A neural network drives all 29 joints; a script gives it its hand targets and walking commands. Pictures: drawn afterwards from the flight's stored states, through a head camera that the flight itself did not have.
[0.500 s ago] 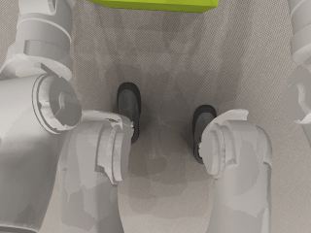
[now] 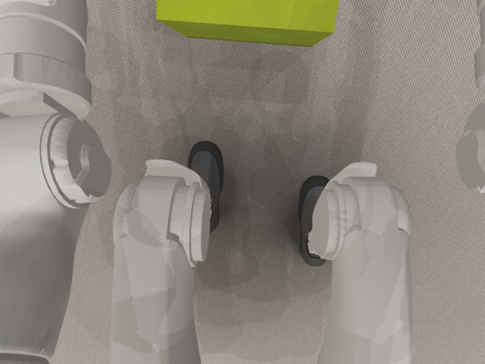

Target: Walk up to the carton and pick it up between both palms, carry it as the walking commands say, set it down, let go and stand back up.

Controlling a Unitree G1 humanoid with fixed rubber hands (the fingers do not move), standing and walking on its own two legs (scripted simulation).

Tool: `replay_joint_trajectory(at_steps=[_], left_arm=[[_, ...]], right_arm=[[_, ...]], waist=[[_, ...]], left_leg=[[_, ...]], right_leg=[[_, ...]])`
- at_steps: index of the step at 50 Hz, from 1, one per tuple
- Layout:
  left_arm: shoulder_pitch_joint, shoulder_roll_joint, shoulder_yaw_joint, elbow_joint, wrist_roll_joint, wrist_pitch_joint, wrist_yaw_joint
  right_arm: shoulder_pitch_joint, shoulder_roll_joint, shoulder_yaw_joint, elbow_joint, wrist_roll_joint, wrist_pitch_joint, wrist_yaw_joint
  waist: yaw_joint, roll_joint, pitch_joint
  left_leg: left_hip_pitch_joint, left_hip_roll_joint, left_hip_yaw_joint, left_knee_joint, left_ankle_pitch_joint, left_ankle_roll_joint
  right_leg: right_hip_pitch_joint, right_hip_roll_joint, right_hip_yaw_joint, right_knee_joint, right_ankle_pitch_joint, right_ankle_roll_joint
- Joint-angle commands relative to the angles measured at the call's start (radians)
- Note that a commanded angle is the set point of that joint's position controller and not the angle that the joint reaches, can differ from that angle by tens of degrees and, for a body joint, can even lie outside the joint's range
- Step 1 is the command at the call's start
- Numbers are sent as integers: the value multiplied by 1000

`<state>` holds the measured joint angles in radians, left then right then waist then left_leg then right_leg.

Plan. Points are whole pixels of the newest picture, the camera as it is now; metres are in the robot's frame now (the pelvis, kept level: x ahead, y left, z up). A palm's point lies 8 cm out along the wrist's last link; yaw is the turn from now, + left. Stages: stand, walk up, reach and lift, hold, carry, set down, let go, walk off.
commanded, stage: set down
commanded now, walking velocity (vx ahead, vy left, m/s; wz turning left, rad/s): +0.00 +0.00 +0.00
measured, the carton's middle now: out of the picture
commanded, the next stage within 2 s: let go in 1.12 s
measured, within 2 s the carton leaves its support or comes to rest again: neither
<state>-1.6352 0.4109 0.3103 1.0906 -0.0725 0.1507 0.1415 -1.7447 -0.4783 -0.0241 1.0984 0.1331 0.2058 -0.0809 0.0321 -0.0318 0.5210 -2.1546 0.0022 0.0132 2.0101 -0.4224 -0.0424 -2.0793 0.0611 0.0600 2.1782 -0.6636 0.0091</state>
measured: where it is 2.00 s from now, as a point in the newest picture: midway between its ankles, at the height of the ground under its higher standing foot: (260, 219)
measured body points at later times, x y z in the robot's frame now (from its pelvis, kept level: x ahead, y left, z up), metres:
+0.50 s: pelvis +0.02 +0.00 +0.09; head +0.37 +0.00 +0.36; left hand +0.61 +0.21 +0.01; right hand +0.64 -0.18 +0.02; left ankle +0.16 +0.13 -0.37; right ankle +0.09 -0.12 -0.37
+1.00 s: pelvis +0.05 +0.01 +0.22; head +0.36 +0.00 +0.55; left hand +0.60 +0.22 +0.16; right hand +0.63 -0.20 +0.17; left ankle +0.16 +0.13 -0.37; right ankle +0.09 -0.12 -0.37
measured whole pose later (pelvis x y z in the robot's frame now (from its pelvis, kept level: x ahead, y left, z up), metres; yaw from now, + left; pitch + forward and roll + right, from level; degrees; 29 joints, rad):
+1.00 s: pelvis +0.05 +0.01 +0.22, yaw -2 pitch +43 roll +1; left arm -1.28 0.28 0.38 0.86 -0.07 0.31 0.07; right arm -1.40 -0.48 -0.08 1.02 0.13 0.32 0.07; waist 0.06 -0.03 -0.01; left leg -1.65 0.01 0.01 1.17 -0.28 -0.02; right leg -1.59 0.04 0.06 1.28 -0.44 0.01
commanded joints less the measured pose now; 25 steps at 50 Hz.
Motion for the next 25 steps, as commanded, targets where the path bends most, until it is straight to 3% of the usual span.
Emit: replay_joint_trajectory(at_steps=[1, 4, 5, 6, 7, 9, 11, 12, 13, 16, 17, 18, 19, 20, 23, 24, 25], left_arm=[[-290, 119, -48, -223, -120, 13, 17], [-234, 78, -57, -117, -99, 37, 11], [-237, 58, -58, -174, -104, 44, 11], [-210, 43, -74, -137, -106, 49, 11], [-221, 59, -55, -188, -92, 53, 13], [-142, 45, -37, -123, -63, 62, 17], [-128, 38, -19, -179, -52, 64, 20], [-138, 36, -23, -217, -56, 68, 21], [-110, 35, -14, -224, -43, 69, 22], [-109, 71, 31, -311, -28, 80, 36], [-99, 79, 30, -296, -31, 93, 35], [-99, 64, 19, -335, -44, 104, 34], [-96, 71, 11, -345, -59, 116, 30], [-104, 69, 10, -374, -75, 120, 28], [-43, 68, 16, -324, -69, 157, 22], [-81, 80, 25, -394, -73, 155, 22], [-82, 77, 13, -385, -66, 164, 18]], right_arm=[[-321, -173, 28, -106, 69, 12, 0], [-302, -165, 8, -20, 54, 28, 17], [-274, -150, 0, -59, 49, 33, 23], [-280, -179, -24, -48, 22, 28, 21], [-243, -167, -20, -32, 28, 39, 24], [-186, -154, -37, -5, 20, 40, 32], [-162, -155, -45, -61, 14, 43, 34], [-132, -146, -49, -59, 5, 44, 37], [-136, -143, -47, -84, 19, 45, 39], [-171, -188, -73, -207, 21, 49, 34], [-176, -188, -66, -193, 27, 59, 35], [-179, -181, -52, -229, 33, 66, 38], [-230, -180, -37, -297, 69, 76, 37], [-207, -198, -45, -297, 49, 79, 34], [-181, -162, -30, -244, 48, 112, 38], [-160, -163, -39, -241, 33, 120, 37], [-187, -185, -59, -231, 25, 126, 37]], waist=[[117, -40, -1519], [122, -17, -1430], [110, -31, -1490], [83, -23, -1472], [99, -14, -1501], [119, -20, -1474], [121, -9, -1555], [100, -28, -1593], [126, -17, -1610], [145, -34, -1699], [157, -30, -1703], [144, -50, -1758], [167, -37, -1784], [141, -63, -1819], [165, -81, -1776], [149, -92, -1808], [141, -76, -1792]], left_leg=[[892, -30, 70, -88, 208, 26], [886, -31, 58, -126, 168, 20], [942, -35, 53, -140, 196, 21], [955, -33, 43, -138, 205, 16], [984, -39, 53, -155, 225, 7], [977, -41, 44, -184, 233, 9], [1049, -42, 38, -194, 330, 9], [1048, -49, 45, -213, 318, 4], [1076, -49, 37, -235, 348, 6], [1106, -59, 40, -284, 391, 9], [1126, -59, 40, -301, 397, 10], [1148, -64, 35, -321, 388, 11], [1158, -58, 42, -342, 389, 18], [1174, -64, 42, -356, 411, 16], [1121, -66, 54, -422, 352, 19], [1136, -70, 53, -435, 360, 17], [1146, -66, 47, -454, 333, 17]], right_leg=[[471, -20, -85, -309, 182, -6], [428, -16, -93, -334, 138, -11], [455, -7, -98, -346, 159, -13], [419, -8, -106, -351, 157, -14], [447, -2, -109, -365, 178, -16], [417, 5, -120, -379, 183, -10], [415, 13, -112, -407, 248, -11], [457, 17, -119, -424, 256, -8], [442, 21, -121, -437, 270, -5], [491, 29, -109, -494, 296, -5], [502, 30, -111, -503, 295, -1], [554, 32, -116, -524, 301, 0], [586, 29, -101, -552, 297, 0], [624, 32, -106, -566, 317, 0], [708, 27, -97, -628, 292, 4], [743, 29, -89, -641, 312, 2], [733, 30, -97, -654, 292, 3]])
